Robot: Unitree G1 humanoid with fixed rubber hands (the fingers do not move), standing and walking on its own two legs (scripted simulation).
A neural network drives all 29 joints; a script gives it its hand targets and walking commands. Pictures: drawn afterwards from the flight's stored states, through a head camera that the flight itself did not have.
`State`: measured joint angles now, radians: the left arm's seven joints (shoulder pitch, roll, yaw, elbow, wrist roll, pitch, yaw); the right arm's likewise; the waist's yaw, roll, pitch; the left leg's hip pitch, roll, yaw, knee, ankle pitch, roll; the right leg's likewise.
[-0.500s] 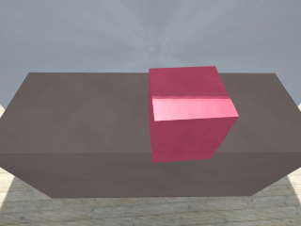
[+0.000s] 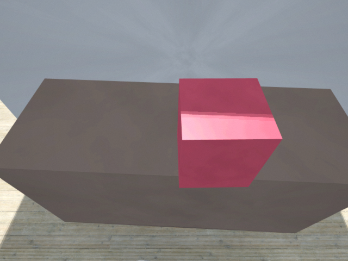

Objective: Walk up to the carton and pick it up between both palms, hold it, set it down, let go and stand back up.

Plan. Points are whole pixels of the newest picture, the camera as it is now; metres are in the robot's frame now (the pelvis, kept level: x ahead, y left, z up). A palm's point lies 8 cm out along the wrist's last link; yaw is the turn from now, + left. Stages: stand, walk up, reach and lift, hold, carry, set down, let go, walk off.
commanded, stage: walk up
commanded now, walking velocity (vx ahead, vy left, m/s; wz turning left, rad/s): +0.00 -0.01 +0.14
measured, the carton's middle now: (215, 136) +0.43 -0.09 -0.01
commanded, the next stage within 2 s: none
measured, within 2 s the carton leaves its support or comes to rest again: neither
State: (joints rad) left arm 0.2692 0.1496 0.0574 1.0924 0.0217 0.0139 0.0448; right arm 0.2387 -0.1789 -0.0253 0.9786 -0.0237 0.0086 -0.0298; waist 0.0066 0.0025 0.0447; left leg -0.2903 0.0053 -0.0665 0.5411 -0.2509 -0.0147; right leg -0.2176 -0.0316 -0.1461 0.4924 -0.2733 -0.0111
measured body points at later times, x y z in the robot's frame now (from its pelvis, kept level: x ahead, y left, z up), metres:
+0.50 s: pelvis +0.01 +0.02 +0.00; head +0.02 +0.03 +0.44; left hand +0.02 +0.25 -0.17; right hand +0.09 -0.22 -0.14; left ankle +0.01 +0.12 -0.74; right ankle -0.01 -0.11 -0.73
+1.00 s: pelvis +0.00 -0.08 +0.00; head +0.02 -0.10 +0.44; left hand +0.03 +0.18 -0.14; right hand +0.02 -0.35 -0.16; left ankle +0.01 +0.11 -0.73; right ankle +0.02 -0.20 -0.74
